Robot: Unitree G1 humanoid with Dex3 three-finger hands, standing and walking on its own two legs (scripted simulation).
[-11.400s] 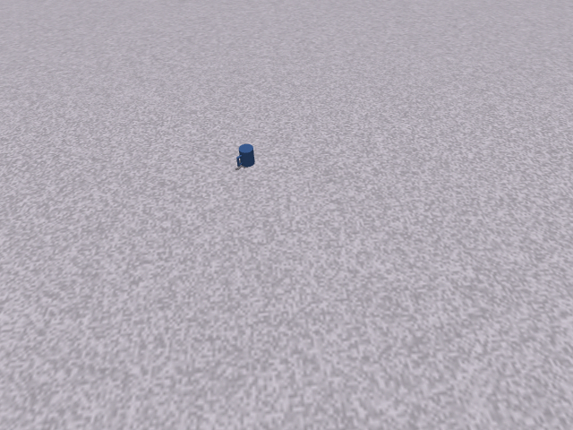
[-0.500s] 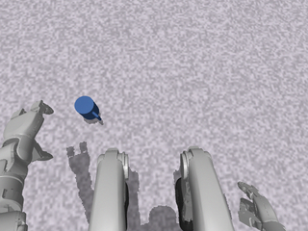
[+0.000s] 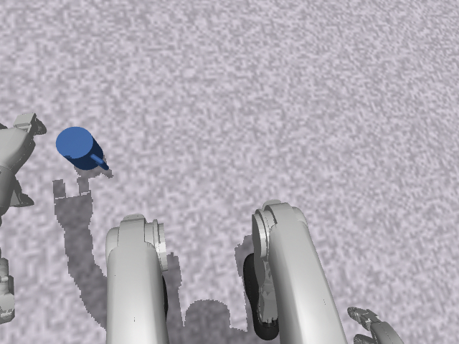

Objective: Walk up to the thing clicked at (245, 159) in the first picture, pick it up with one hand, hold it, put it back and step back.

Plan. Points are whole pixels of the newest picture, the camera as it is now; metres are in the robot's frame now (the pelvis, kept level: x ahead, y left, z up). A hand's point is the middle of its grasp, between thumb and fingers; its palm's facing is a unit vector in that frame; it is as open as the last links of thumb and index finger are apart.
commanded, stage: rise first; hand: left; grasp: from above
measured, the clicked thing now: (87, 153) +0.51 +0.29 -0.32
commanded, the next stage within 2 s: approach in 0.82 s
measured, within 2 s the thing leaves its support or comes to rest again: neither
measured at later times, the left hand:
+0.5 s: hand (31, 160) +0.45 +0.35 -0.18, palm faces -0.46 -0.07 -0.89, open 13.8 cm
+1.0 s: hand (38, 157) +0.46 +0.34 -0.20, palm faces -0.46 -0.08 -0.88, open 14.0 cm
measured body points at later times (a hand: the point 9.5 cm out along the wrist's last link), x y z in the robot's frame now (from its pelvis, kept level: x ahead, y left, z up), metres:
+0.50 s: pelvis +0.01 +0.00 -0.03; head +0.24 +0.08 +0.35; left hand +0.46 +0.35 -0.13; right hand +0.08 -0.27 -0.13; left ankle +0.08 +0.13 -0.33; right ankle +0.11 -0.14 -0.33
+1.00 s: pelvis +0.01 +0.00 -0.03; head +0.25 +0.09 +0.34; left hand +0.48 +0.34 -0.15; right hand +0.07 -0.28 -0.13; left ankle +0.08 +0.13 -0.33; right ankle +0.11 -0.14 -0.33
